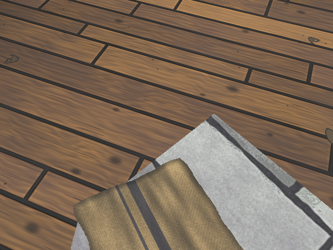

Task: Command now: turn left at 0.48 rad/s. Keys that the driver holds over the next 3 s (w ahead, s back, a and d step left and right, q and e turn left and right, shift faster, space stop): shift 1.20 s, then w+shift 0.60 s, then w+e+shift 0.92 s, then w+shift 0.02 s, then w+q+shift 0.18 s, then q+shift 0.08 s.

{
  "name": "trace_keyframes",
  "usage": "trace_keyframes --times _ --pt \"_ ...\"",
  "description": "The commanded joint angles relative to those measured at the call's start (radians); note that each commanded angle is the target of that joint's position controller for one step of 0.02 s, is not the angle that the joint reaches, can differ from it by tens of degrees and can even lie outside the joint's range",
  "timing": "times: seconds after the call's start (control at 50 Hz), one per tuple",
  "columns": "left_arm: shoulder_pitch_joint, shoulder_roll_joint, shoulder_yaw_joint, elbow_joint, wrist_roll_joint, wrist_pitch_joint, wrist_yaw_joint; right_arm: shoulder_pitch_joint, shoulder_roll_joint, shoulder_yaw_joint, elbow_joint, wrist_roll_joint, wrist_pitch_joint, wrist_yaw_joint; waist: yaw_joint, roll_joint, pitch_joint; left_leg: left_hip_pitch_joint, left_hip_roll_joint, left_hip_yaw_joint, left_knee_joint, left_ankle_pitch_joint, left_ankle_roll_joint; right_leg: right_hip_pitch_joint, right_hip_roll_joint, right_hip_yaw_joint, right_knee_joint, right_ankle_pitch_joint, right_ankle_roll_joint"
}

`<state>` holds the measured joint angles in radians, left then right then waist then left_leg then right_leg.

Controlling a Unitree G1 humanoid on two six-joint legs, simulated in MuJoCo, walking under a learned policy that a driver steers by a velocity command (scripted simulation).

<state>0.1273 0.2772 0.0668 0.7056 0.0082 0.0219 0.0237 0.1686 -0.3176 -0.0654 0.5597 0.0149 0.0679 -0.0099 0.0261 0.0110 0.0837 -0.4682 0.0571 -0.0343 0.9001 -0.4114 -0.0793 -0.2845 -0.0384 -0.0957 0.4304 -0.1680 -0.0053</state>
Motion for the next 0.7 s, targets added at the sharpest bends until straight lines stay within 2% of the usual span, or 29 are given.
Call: trace_keyframes --times 0.02,0.06,0.08,0.1,0.12,0.14,0.16,0.18,0.2,0.24,0.26,0.3,0.34,0.38,0.4,0.42,0.44,0.46,0.48,0.5,0.52,0.56,0.7 --pt "-0.025 0.200 0.053 -0.052 -0.022 -0.014 -0.012 0.019 -0.082 -0.022 -0.061 -0.002 -0.015 0.004 -0.010 -0.193 -0.199 0.101 -0.043 0.056 -0.199 0.025 0.030 0.170 -0.241 0.183 -0.075 0.287 -0.219" --pt "-0.010 0.180 0.043 -0.030 -0.044 -0.015 -0.011 0.094 -0.082 -0.026 -0.020 -0.004 -0.014 0.009 -0.052 -0.174 -0.200 0.276 -0.075 0.078 -0.470 0.194 0.088 0.105 -0.216 0.146 0.009 0.267 -0.159" --pt "0.051 0.137 0.031 -0.005 -0.039 -0.021 -0.015 0.107 -0.114 -0.033 -0.017 -0.005 -0.014 0.006 -0.043 -0.087 -0.211 0.420 -0.018 -0.018 -0.537 0.326 0.127 -0.009 -0.170 0.091 0.098 0.127 -0.077" --pt "0.067 0.056 0.000 -0.040 0.027 -0.032 -0.031 0.104 -0.212 -0.049 -0.038 -0.014 -0.011 -0.008 0.000 0.245 -0.240 0.575 0.262 -0.343 -0.500 0.715 0.231 -0.256 -0.051 -0.025 0.363 -0.350 0.039" --pt "-0.032 0.117 0.022 -0.064 0.015 -0.033 -0.015 0.095 -0.202 -0.044 -0.047 -0.053 -0.025 -0.002 -0.081 0.249 -0.239 0.411 0.356 -0.413 -0.533 0.717 0.403 -0.324 -0.005 0.070 0.524 -0.499 0.070" --pt "-0.052 0.160 0.036 -0.058 -0.007 -0.026 -0.006 0.062 -0.165 -0.033 -0.041 -0.060 -0.043 0.003 -0.077 0.165 -0.193 0.362 0.291 -0.337 -0.554 0.646 0.393 -0.312 -0.019 0.109 0.623 -0.450 0.070" --pt "-0.026 0.149 0.038 -0.043 -0.015 -0.017 -0.001 0.009 -0.138 -0.026 -0.026 -0.049 -0.055 0.002 -0.046 0.152 -0.164 0.337 0.226 -0.263 -0.554 0.584 0.340 -0.315 -0.022 0.118 0.638 -0.377 0.069" --pt "0.004 0.142 0.039 -0.015 -0.009 -0.007 0.007 -0.026 -0.118 -0.019 -0.024 -0.036 -0.062 0.000 -0.032 0.134 -0.157 0.333 0.187 -0.221 -0.551 0.560 0.304 -0.308 -0.025 0.122 0.643 -0.317 0.078" --pt "0.026 0.141 0.040 -0.007 -0.002 0.000 0.010 -0.054 -0.102 -0.011 -0.018 -0.027 -0.065 -0.004 -0.016 0.138 -0.149 0.307 0.170 -0.193 -0.548 0.622 0.296 -0.278 -0.021 0.122 0.657 -0.260 0.090" --pt "0.058 0.114 0.033 0.004 -0.008 0.001 0.008 -0.069 -0.056 0.007 -0.004 -0.032 -0.068 -0.008 0.004 0.132 -0.167 0.288 0.138 -0.146 -0.543 0.662 0.293 -0.207 -0.013 0.117 0.624 -0.198 0.105" --pt "0.056 0.097 0.026 0.004 -0.011 0.001 0.007 -0.072 -0.047 0.009 0.002 -0.031 -0.068 -0.009 0.002 0.132 -0.168 0.298 0.126 -0.135 -0.537 0.640 0.287 -0.187 -0.019 0.117 0.551 -0.184 0.106" --pt "0.018 0.072 0.010 -0.007 -0.009 -0.001 0.003 -0.057 -0.053 0.005 0.020 -0.030 -0.065 -0.008 -0.026 0.135 -0.157 0.304 0.126 -0.146 -0.527 0.591 0.289 -0.131 -0.020 0.111 0.402 -0.195 0.101" --pt "0.003 0.080 0.006 -0.016 -0.010 -0.001 0.000 -0.035 -0.071 0.000 0.042 -0.031 -0.060 -0.004 -0.045 0.141 -0.150 0.303 0.146 -0.188 -0.521 0.548 0.311 -0.082 -0.012 0.104 0.306 -0.236 0.093" --pt "0.026 0.086 0.006 -0.006 -0.013 -0.004 -0.003 -0.046 -0.061 0.005 0.059 -0.024 -0.059 -0.001 -0.033 0.135 -0.139 0.283 0.145 -0.217 -0.512 0.498 0.308 -0.016 -0.004 0.099 0.171 -0.183 0.078" --pt "0.053 0.075 0.002 0.006 -0.008 -0.008 -0.005 -0.057 -0.047 0.011 0.069 -0.015 -0.060 0.000 -0.007 0.119 -0.131 0.256 0.126 -0.212 -0.503 0.460 0.285 0.055 0.002 0.092 0.033 -0.065 0.064" --pt "0.066 0.085 -0.001 0.011 0.007 -0.012 -0.006 -0.030 -0.031 0.017 0.088 -0.013 -0.066 0.001 0.000 0.083 -0.133 0.221 0.101 -0.207 -0.504 0.397 0.241 0.141 -0.014 0.120 -0.056 0.089 0.046" --pt "0.079 0.133 0.004 0.007 0.018 -0.016 -0.002 -0.001 -0.017 0.022 0.098 -0.029 -0.077 0.003 -0.023 0.011 -0.151 0.183 0.053 -0.174 -0.469 0.302 0.186 0.218 -0.087 0.197 -0.043 0.287 0.021" --pt "0.055 0.194 0.021 0.021 0.006 -0.016 -0.002 0.053 -0.028 0.014 0.106 -0.037 -0.086 0.010 -0.085 -0.122 -0.148 0.180 -0.015 -0.104 -0.487 0.224 0.146 0.191 -0.100 0.181 0.027 0.258 -0.020" --pt "0.037 0.129 0.011 0.017 -0.003 -0.020 -0.010 0.001 -0.042 0.014 0.117 -0.043 -0.085 0.007 -0.039 -0.110 -0.144 0.243 -0.039 -0.071 -0.473 0.202 0.112 0.109 -0.074 0.175 0.008 0.100 -0.038" --pt "0.032 0.099 0.001 0.019 0.003 -0.025 -0.014 -0.043 -0.053 0.008 0.115 -0.036 -0.080 0.003 -0.024 -0.089 -0.119 0.250 -0.042 -0.065 -0.454 0.198 0.106 0.077 -0.061 0.171 -0.007 0.032 -0.029" --pt "0.023 0.095 -0.001 0.024 0.009 -0.030 -0.013 -0.055 -0.036 0.010 0.118 -0.032 -0.074 -0.004 -0.026 -0.086 -0.116 0.258 -0.038 -0.064 -0.446 0.223 0.111 0.061 -0.053 0.165 -0.013 0.019 -0.017" --pt "0.029 0.081 -0.008 0.033 0.007 -0.043 -0.011 -0.041 -0.026 0.009 0.129 -0.032 -0.059 -0.009 -0.026 -0.084 -0.102 0.257 -0.035 -0.072 -0.450 0.253 0.118 0.055 -0.045 0.153 -0.010 0.016 -0.006" --pt "0.044 0.077 -0.016 0.064 0.003 -0.045 0.001 -0.009 -0.015 0.003 0.198 -0.026 -0.059 -0.018 -0.021 -0.021 -0.092 0.263 -0.036 -0.069 -0.451 0.291 0.107 0.061 -0.031 0.142 0.000 0.008 -0.006"
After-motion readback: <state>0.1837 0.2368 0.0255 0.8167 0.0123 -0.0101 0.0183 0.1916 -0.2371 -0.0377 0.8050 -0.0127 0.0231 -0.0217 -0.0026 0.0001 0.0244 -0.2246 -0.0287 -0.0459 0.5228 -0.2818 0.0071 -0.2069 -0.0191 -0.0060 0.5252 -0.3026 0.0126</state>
